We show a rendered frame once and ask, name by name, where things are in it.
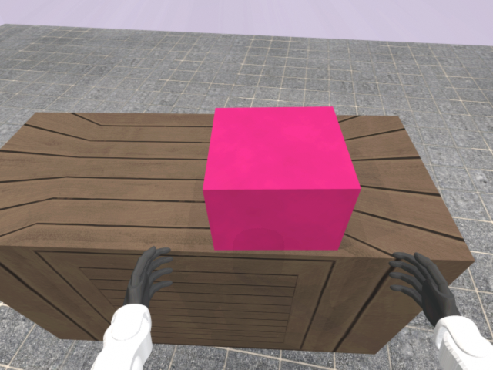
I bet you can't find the left robot hand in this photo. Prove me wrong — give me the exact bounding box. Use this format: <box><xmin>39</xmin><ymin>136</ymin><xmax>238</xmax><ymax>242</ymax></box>
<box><xmin>123</xmin><ymin>246</ymin><xmax>173</xmax><ymax>309</ymax></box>

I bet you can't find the carton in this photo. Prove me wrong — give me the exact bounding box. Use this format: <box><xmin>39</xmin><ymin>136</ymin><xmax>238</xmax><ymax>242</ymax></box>
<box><xmin>203</xmin><ymin>106</ymin><xmax>361</xmax><ymax>251</ymax></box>

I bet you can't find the right robot forearm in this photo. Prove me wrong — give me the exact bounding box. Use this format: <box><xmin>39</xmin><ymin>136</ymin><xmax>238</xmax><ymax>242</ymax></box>
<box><xmin>433</xmin><ymin>315</ymin><xmax>493</xmax><ymax>370</ymax></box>

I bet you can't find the left robot forearm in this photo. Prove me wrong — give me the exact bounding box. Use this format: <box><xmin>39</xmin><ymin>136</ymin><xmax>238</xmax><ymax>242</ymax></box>
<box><xmin>90</xmin><ymin>304</ymin><xmax>153</xmax><ymax>370</ymax></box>

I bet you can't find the right robot hand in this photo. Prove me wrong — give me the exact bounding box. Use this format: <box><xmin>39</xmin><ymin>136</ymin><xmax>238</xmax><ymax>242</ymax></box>
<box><xmin>389</xmin><ymin>252</ymin><xmax>461</xmax><ymax>327</ymax></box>

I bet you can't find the pedestal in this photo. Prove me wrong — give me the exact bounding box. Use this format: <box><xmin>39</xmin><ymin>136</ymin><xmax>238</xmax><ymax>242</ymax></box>
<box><xmin>0</xmin><ymin>113</ymin><xmax>475</xmax><ymax>355</ymax></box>

